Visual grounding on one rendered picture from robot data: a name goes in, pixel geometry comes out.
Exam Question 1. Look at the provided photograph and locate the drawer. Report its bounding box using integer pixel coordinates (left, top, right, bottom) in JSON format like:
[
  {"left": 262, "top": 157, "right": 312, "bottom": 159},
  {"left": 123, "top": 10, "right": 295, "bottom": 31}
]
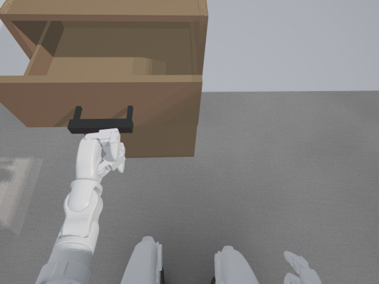
[{"left": 0, "top": 21, "right": 203, "bottom": 127}]

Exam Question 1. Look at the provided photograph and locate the right robot hand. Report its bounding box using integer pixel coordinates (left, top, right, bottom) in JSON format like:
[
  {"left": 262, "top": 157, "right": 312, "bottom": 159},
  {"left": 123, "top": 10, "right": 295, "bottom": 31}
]
[{"left": 284, "top": 251, "right": 323, "bottom": 284}]

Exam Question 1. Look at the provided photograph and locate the handle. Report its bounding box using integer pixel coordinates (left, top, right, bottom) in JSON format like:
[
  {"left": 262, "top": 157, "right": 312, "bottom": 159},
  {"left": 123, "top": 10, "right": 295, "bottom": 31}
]
[{"left": 68, "top": 106, "right": 133, "bottom": 134}]

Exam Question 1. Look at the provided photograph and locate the cabinet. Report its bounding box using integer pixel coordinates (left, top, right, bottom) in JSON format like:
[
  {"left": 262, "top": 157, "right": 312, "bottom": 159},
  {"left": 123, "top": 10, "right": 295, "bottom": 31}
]
[{"left": 0, "top": 0, "right": 208, "bottom": 158}]

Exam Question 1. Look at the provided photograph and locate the robot thigh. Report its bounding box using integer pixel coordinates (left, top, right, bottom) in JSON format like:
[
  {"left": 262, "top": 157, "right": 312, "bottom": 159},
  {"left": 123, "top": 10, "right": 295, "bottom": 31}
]
[
  {"left": 120, "top": 241, "right": 162, "bottom": 284},
  {"left": 214, "top": 250, "right": 259, "bottom": 284}
]

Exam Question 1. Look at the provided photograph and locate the left robot hand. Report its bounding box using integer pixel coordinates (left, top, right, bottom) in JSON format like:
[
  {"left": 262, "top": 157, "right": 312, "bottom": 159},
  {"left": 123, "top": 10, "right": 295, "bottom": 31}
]
[{"left": 76, "top": 128, "right": 126, "bottom": 183}]

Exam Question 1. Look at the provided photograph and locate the robot right thigh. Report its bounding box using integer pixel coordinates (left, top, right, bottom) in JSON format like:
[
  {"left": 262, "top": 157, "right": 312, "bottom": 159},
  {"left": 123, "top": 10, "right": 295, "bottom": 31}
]
[{"left": 214, "top": 250, "right": 259, "bottom": 284}]

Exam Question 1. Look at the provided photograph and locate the robot left forearm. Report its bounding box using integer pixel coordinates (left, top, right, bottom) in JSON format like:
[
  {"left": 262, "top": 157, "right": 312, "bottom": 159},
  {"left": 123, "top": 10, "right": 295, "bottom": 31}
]
[{"left": 35, "top": 178, "right": 103, "bottom": 284}]

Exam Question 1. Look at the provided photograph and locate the robot left thigh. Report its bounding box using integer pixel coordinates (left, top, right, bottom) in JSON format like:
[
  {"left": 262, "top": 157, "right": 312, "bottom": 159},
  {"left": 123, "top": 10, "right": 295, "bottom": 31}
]
[{"left": 120, "top": 241, "right": 162, "bottom": 284}]

